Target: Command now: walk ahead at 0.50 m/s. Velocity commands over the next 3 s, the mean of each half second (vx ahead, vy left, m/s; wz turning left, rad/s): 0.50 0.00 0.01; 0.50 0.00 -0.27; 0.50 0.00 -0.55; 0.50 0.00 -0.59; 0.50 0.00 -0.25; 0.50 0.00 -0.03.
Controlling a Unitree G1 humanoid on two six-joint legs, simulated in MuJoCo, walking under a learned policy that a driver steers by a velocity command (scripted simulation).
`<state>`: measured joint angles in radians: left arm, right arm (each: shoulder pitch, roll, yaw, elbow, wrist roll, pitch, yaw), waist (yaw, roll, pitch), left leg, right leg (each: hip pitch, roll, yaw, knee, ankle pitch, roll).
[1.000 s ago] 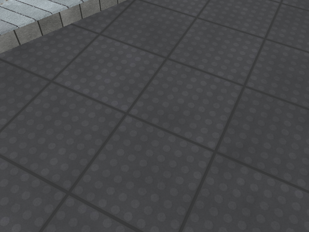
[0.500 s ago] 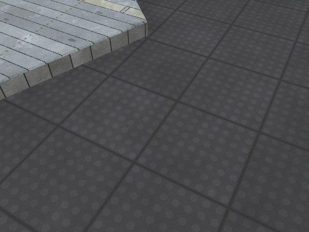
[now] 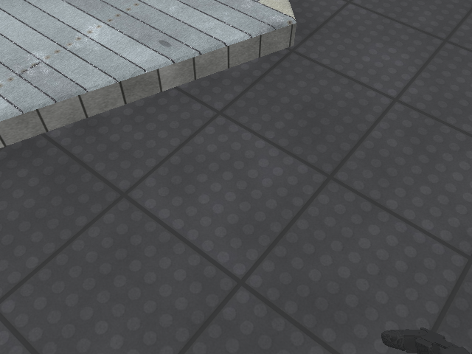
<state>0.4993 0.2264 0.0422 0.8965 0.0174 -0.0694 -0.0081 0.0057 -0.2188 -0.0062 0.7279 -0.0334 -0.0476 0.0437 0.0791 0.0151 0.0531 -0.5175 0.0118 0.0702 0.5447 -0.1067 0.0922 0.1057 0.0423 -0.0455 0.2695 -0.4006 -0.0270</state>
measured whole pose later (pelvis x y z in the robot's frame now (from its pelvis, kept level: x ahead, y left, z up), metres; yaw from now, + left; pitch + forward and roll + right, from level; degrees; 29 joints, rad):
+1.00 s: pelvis +0.52 -0.02 +0.02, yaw -9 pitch +1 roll -1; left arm 0.45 0.22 0.06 0.97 0.01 -0.06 -0.01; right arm 0.02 -0.23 -0.03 0.82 -0.03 -0.04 0.02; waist 0.09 0.04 0.04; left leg -0.60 0.07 -0.03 0.66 -0.04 -0.04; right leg -0.04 0.11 0.08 0.27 -0.25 -0.08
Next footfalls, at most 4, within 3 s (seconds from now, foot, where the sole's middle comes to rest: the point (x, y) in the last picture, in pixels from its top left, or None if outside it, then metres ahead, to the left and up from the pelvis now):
0.02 left None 0.18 0.09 -0.76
0.58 right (293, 342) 0.48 -0.09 -0.76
1.12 left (241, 243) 0.77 0.07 -0.76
1.64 right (337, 207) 0.93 -0.23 -0.76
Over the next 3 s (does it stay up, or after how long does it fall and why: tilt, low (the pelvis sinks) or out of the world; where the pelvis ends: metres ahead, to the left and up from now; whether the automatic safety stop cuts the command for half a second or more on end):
stays up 1.33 -0.62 0.02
